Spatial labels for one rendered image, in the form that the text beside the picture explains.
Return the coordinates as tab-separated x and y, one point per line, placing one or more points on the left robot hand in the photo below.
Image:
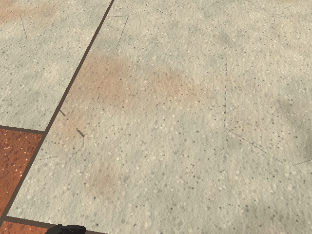
67	229

